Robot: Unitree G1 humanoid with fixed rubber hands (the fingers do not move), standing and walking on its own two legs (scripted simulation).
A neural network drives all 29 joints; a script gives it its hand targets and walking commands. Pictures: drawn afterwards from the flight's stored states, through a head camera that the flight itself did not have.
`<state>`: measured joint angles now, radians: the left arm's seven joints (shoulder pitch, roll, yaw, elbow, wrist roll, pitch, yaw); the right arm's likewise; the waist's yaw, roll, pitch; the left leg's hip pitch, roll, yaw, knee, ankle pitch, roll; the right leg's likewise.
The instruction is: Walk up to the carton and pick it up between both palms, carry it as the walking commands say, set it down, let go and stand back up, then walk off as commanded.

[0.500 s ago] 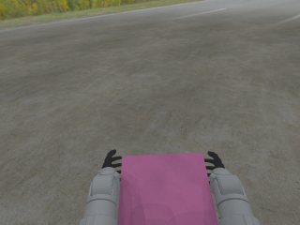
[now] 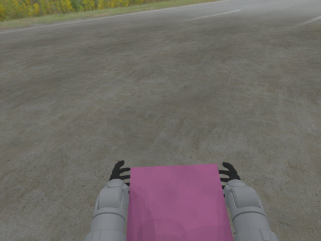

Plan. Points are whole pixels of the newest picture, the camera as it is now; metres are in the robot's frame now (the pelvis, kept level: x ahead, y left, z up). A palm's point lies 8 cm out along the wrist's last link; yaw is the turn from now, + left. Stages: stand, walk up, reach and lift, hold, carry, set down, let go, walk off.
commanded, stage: hold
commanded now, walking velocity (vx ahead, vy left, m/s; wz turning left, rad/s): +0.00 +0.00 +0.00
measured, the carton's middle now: (175, 209) +0.27 -0.01 -0.05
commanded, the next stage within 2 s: carry in 0.36 s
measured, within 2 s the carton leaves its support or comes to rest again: neither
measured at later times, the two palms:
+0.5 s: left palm (117, 185) +0.28 +0.15 +0.05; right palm (235, 186) +0.28 -0.16 +0.03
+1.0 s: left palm out of the picture +0.13 +0.18 +0.02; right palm (230, 231) +0.18 -0.13 +0.01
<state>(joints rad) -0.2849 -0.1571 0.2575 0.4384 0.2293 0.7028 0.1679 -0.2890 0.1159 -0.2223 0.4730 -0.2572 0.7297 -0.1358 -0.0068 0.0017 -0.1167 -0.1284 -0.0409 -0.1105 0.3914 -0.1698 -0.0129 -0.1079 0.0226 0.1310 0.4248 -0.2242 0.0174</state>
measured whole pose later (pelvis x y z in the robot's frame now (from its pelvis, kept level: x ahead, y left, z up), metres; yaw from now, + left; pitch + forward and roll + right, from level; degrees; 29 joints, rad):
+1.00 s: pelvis -0.13 -0.02 -0.05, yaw +10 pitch +1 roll +0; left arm -0.31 -0.17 0.18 -0.19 0.04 1.19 0.29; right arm -0.27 0.14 -0.19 -0.22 -0.09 1.24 -0.24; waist 0.02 0.02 0.06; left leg -0.59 -0.01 0.01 0.91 -0.39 0.03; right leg -0.58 -0.06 -0.07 0.78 -0.21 0.00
